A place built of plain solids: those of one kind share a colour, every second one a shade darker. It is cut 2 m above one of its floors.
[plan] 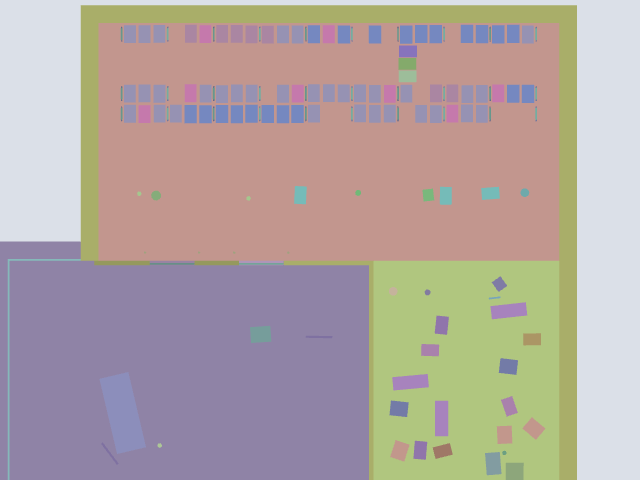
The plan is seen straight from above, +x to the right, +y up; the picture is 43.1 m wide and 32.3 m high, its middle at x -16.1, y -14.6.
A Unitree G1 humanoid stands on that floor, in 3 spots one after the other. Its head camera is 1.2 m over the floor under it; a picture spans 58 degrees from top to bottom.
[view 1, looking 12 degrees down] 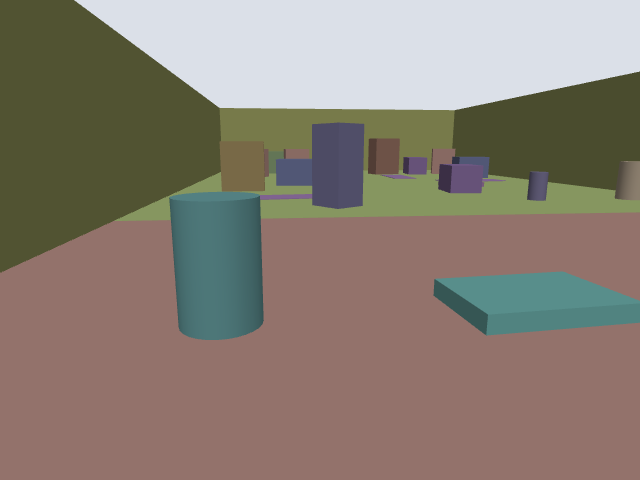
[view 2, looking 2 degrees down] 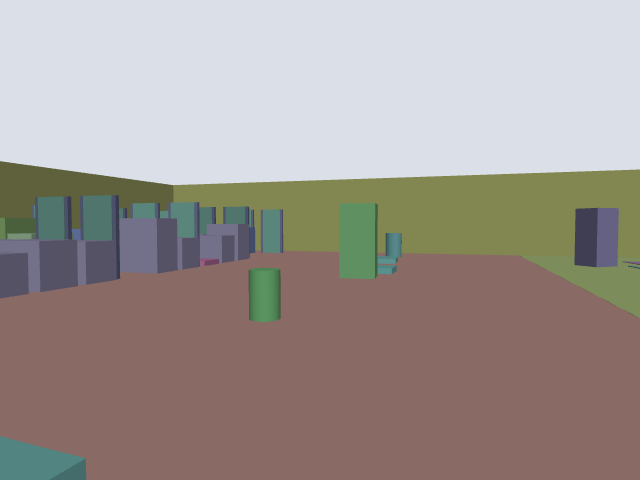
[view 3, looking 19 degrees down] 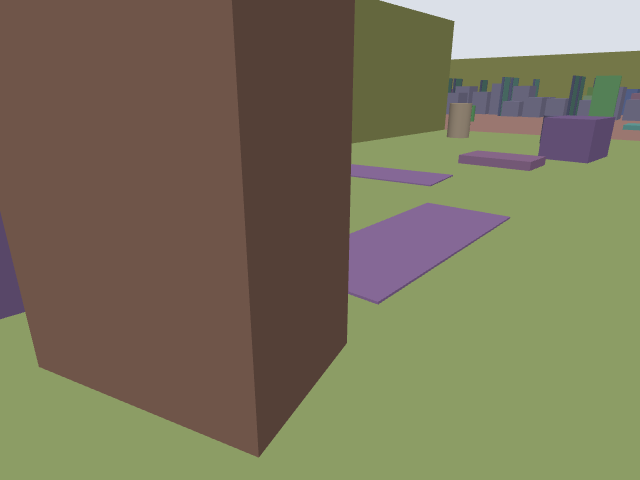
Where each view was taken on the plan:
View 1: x -2.70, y -8.51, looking -96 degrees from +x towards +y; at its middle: floor_long_asphalt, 5.77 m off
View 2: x -18.55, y -13.80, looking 18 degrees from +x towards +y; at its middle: wall_metal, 19.52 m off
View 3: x -6.25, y -29.80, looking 130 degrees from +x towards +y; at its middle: load_cartons_short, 1.70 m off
